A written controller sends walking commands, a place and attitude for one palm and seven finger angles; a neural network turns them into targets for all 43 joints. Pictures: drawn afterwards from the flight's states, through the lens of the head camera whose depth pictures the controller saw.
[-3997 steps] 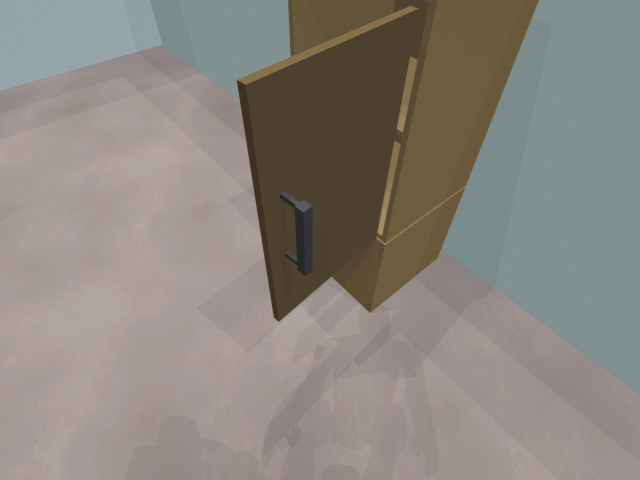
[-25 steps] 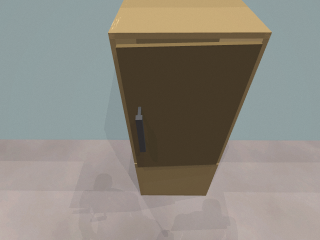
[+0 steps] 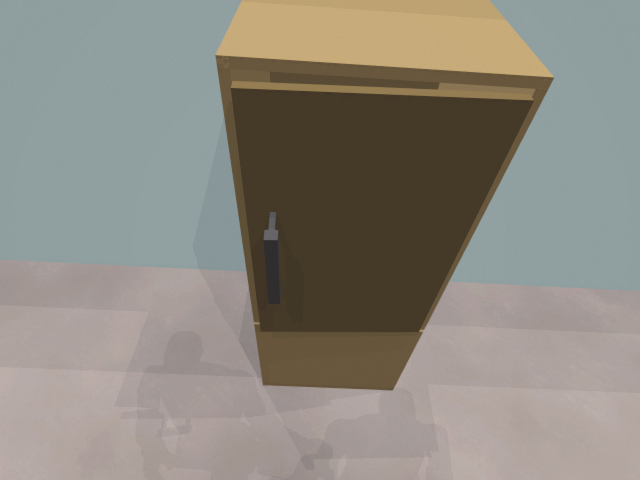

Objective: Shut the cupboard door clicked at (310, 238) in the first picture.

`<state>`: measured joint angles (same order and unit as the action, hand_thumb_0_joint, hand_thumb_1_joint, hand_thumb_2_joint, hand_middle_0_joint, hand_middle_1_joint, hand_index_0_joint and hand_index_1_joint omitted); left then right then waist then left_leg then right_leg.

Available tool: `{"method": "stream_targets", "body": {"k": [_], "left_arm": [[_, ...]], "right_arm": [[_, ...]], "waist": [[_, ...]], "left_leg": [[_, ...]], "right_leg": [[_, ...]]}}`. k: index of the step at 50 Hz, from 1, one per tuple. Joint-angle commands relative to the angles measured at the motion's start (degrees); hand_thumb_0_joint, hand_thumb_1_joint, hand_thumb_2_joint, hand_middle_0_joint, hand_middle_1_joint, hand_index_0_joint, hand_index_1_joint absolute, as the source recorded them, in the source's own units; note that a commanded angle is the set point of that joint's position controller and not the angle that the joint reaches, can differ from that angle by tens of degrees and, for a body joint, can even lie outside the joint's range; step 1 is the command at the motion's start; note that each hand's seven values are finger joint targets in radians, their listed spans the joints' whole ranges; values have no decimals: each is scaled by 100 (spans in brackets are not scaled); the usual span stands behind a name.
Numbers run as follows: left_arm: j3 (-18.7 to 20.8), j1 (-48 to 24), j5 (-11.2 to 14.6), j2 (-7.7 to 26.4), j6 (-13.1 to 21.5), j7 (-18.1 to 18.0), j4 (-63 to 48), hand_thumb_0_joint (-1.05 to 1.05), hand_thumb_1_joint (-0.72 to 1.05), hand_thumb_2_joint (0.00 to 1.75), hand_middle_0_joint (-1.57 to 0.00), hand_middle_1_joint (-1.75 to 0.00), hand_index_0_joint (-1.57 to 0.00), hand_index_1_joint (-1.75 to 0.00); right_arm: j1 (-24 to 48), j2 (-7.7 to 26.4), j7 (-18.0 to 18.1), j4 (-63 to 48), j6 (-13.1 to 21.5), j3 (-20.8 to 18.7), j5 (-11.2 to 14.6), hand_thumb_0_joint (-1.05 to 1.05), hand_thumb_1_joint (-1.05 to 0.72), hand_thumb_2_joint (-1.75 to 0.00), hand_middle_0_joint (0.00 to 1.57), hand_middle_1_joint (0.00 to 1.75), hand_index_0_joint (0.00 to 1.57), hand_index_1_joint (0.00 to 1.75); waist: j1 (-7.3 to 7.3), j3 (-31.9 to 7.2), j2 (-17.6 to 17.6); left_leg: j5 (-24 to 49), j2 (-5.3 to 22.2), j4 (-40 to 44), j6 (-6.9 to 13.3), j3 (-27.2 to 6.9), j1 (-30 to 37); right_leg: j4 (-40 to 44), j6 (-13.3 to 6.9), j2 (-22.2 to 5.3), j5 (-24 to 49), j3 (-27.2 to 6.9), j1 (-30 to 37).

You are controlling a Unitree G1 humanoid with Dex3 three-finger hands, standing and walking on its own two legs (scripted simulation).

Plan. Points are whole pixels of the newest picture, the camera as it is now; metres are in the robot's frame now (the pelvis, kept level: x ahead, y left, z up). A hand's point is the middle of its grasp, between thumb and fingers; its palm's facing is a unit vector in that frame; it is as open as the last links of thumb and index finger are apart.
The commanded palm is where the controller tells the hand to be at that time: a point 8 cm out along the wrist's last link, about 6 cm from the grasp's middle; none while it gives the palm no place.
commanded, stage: shuffle to correct the standing spot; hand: left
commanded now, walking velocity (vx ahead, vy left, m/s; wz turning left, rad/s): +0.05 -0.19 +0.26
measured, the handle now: (273, 260) +0.46 +0.10 -0.04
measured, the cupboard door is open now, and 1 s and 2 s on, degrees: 3 3 3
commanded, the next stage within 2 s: come to a stop and stand still in 0.54 s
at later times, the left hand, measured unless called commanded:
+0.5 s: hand out of the picture -0.02 +0.10 -0.19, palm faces +0.07 -0.99 -0.10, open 7.4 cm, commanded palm none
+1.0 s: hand out of the picture +0.08 +0.04 -0.17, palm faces +0.09 -0.97 -0.21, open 7.3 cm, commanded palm none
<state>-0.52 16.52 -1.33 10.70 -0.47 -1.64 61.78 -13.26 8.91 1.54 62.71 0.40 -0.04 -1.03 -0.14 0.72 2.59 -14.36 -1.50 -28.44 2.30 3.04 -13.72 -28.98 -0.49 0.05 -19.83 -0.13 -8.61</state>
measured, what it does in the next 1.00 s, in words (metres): steps to the right: right foot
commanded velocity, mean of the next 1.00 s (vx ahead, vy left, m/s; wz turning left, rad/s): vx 0.01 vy -0.04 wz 0.02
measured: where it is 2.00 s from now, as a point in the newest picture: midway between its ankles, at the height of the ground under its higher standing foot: outside the picture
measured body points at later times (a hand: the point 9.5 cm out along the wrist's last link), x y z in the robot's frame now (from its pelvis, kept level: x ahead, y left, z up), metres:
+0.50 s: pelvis +0.03 -0.06 -0.01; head +0.05 -0.02 +0.44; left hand -0.03 +0.15 -0.18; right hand +0.07 -0.28 -0.15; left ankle +0.02 +0.05 -0.74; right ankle -0.03 -0.15 -0.67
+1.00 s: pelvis +0.04 -0.15 +0.00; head +0.07 -0.14 +0.45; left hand +0.08 +0.09 -0.15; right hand +0.11 -0.38 -0.15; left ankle +0.03 -0.06 -0.71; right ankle +0.06 -0.26 -0.74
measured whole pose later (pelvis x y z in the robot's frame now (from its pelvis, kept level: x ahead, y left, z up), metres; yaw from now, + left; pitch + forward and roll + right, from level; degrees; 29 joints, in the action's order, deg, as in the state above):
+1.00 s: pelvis +0.04 -0.15 +0.00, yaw +2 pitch +0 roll +1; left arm 2.1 12.7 -2.0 10.0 -0.5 -1.8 55.7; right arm -11.0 10.1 0.5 56.9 -2.6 -2.7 -0.7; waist 1.7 3.5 1.9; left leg -25.5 -1.6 -44.7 -1.7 4.8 -20.9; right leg -30.6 -0.5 -2.9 -14.4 3.8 -16.3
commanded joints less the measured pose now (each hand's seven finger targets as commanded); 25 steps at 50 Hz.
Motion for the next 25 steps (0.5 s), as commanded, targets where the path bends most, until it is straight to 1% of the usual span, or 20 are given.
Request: {"method": "stream_targets", "body": {"k": [1, 4, 6, 7, 8, 9, 10, 11, 12, 14, 15, 16, 17, 18, 19, 20, 21, 22, 23, 25], "left_arm": [[115, 598, -48, 360, 21, 13, -183, 0, 90, 90, -20, -30, -20, -30], [155, 716, -58, 339, 22, 33, -205, 0, 90, 90, -20, -30, -20, -30], [189, 883, -41, 319, 34, 36, -202, 0, 90, 90, -20, -30, -20, -30], [202, 975, -34, 332, 37, 38, -177, 0, 90, 90, -20, -30, -20, -30], [217, 1040, -37, 392, 41, 29, -169, 0, 90, 90, -20, -30, -20, -30], [254, 1122, -43, 468, 38, 14, -163, 0, 90, 90, -20, -30, -20, -30], [271, 1183, -49, 519, 31, 2, -160, 0, 90, 90, -20, -30, -20, -30], [264, 1221, -63, 464, 19, -2, -192, 0, 90, 90, -20, -30, -20, -30], [261, 1224, -79, 409, 3, -12, -209, 0, 90, 90, -20, -30, -20, -30], [275, 1226, -91, 369, -24, -42, -222, 0, 90, 90, -20, -30, -20, -30], [282, 1188, -95, 400, -42, -41, -238, 0, 90, 90, -20, -30, -20, -30], [281, 1114, -84, 382, -63, -38, -253, 0, 90, 90, -20, -30, -20, -30], [277, 974, -55, 367, -86, -24, -288, 0, 90, 90, -20, -30, -20, -30], [266, 943, -48, 221, -91, -5, -331, 0, 90, 90, -20, -30, -20, -30], [262, 1113, -7, 16, -80, 27, -422, 0, 90, 90, -20, -30, -20, -30], [307, 790, -83, 277, -97, 2, -519, 0, 90, 90, -20, -30, -20, -30], [387, 504, -107, 365, -158, 13, -552, 0, 90, 90, -20, -30, -20, -30], [412, 442, -106, 277, -176, 63, -583, 0, 90, 90, -20, -30, -20, -30], [416, 466, -109, 196, -189, 115, -577, 0, 90, 90, -20, -30, -20, -30], [416, 544, -76, 23, -264, 189, -570, 0, 90, 90, -20, -30, -20, -30]], "right_arm": [[-345, 986, 84, -244, 53, -247, -17, 0, -90, -90, 20, 30, 20, 30], [-382, 954, 112, -300, 38, -291, -23, 0, -90, -90, 20, 30, 20, 30], [-354, 854, 114, -325, 37, -290, -26, 0, -90, -90, 20, 30, 20, 30], [-318, 762, 115, -344, 35, -278, -22, 0, -90, -90, 20, 30, 20, 30], [-295, 606, 120, -353, 34, -250, -22, 0, -90, -90, 20, 30, 20, 30], [-284, 488, 127, -381, 34, -225, -16, 0, -90, -90, 20, 30, 20, 30], [-200, 361, 129, -413, 16, -199, -17, 0, -90, -90, 20, 30, 20, 30], [-95, 345, 142, -462, -6, -194, -21, 0, -90, -90, 20, 30, 20, 30], [-37, 328, 151, -482, -11, -209, -20, 0, -90, -90, 20, 30, 20, 30], [4, 224, 162, -447, 1, -193, -3, 0, -90, -90, 20, 30, 20, 30], [-49, 200, 170, -441, 2, -188, 1, 0, -90, -90, 20, 30, 20, 30], [-177, 189, 182, -396, 7, -184, -4, 0, -90, -90, 20, 30, 20, 30], [-507, 225, 203, -280, 15, -197, -13, 0, -90, -90, 20, 30, 20, 30], [-989, 414, 231, -88, 57, -264, -38, 0, -90, -90, 20, 30, 20, 30], [-1306, 979, 276, -57, 56, -364, -90, 0, -90, -90, 20, 30, 20, 30], [-1464, 1053, 293, -9, 38, -376, -76, 0, -90, -90, 20, 30, 20, 30], [-1299, 1006, 304, -59, 38, -364, -53, 0, -90, -90, 20, 30, 20, 30], [-904, 921, 296, -198, 72, -344, -59, 0, -90, -90, 20, 30, 20, 30], [-625, 811, 288, -298, 125, -338, -68, 0, -90, -90, 20, 30, 20, 30], [-325, 898, 257, -419, 151, -362, -78, 0, -90, -90, 20, 30, 20, 30]], "waist": [[1, 287, -732], [28, 155, -631], [81, 57, -456], [99, 48, -236], [107, 56, 176], [116, 109, 607], [149, 280, 949], [190, 375, 893], [195, 359, 697], [176, 341, 262], [135, 305, 238], [48, 224, 260], [-145, 160, 192], [-345, -8, -273], [-326, -309, -1726], [-438, -109, -1827], [-366, 226, -1184], [-185, 406, -896], [-49, 446, -805], [86, 256, -990]], "left_leg": [[118, 1400, 1055, 507, -1661, 242], [457, 1375, 793, 528, -1607, 71], [556, 1171, 452, 399, -1244, -220], [495, 983, 179, 292, -922, -396], [501, 758, -163, 176, -552, -571], [159, 477, -631, 55, -147, -785], [-594, 278, -1072, -27, 87, -1103], [-1220, 266, -1524, -49, 92, -1306], [-1396, 304, -1851, -51, 100, -1417], [-1369, 373, -1819, -78, 235, -1410], [-1227, 379, -1541, -85, 284, -1240], [-878, 398, -1030, -80, 320, -840], [-199, 456, -343, -45, 288, -197], [1116, 1040, 272, 222, -381, 828], [2595, 2478, 615, 942, -2084, 1534], [3136, 3040, 948, 1304, -2607, 1269], [2831, 3017, 998, 1328, -2430, 664], [2393, 2810, 1028, 1212, -2062, 260], [2350, 2614, 1089, 1086, -1692, 56], [2038, 2248, 1135, 834, -933, -244]], "right_leg": [[-49, -85, -202, -12, 174, -926], [67, -110, -220, 149, 149, -737], [337, -166, -313, 401, 25, -351], [524, -223, -416, 538, -160, -182], [698, -303, -562, 972, -379, 19], [858, -407, -819, 1546, -673, 110], [946, -595, -1041, 2308, -882, 155], [915, -845, -1161, 2959, -954, 175], [820, -1082, -1210, 3463, -959, 244], [531, -1264, -1155, 4311, -799, 402], [396, -1242, -1064, 4401, -710, 363], [222, -1129, -930, 4276, -601, 179], [-128, -915, -753, 3959, -427, -156], [-927, -573, -449, 3094, -170, -912], [-2162, -129, 24, 489, 355, -1966], [-3237, -81, 85, -1373, 87, -2300], [-3688, -64, -87, -1283, -254, -2433], [-3835, -29, -216, -952, -291, -2397], [-3796, 6, -265, -629, -221, -2355], [-3444, 91, -328, -229, -78, -1940]]}}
